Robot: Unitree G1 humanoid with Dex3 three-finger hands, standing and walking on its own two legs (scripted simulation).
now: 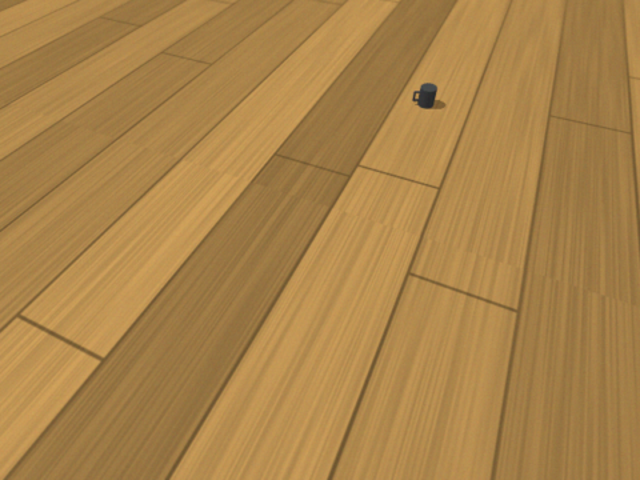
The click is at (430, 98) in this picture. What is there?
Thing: mug
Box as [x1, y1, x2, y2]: [412, 83, 436, 108]
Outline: 425,83 421,85 419,91 414,91 412,100 417,100 419,106 428,108 431,107 433,104 436,86 430,83
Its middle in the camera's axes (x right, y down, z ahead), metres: +0.56 -0.79 +2.19
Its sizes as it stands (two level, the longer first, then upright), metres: 0.123 0.089 0.103
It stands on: the floor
